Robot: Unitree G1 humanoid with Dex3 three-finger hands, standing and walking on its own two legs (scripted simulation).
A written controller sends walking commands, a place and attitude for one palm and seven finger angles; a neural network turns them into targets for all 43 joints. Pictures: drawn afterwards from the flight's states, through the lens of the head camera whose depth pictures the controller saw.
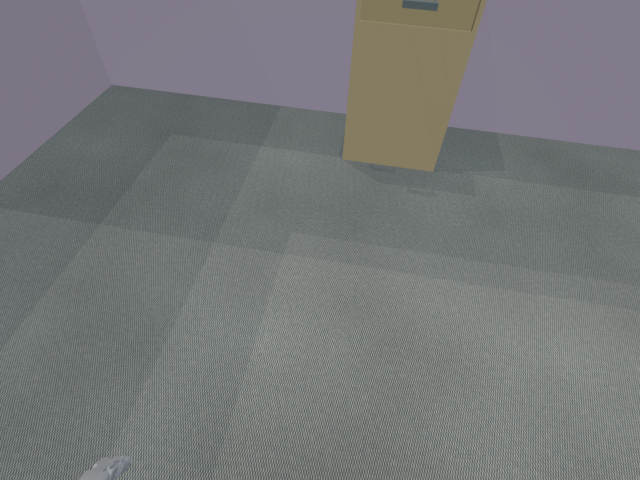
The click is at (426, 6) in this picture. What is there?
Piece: drawer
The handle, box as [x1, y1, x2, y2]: [402, 0, 438, 10]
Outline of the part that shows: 402,7 436,10 438,1 403,0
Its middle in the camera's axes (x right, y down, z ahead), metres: +0.37 -0.88 +1.44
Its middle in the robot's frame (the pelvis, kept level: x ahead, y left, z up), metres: +1.69 -0.29 +0.01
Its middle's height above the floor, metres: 0.78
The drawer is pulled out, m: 0.00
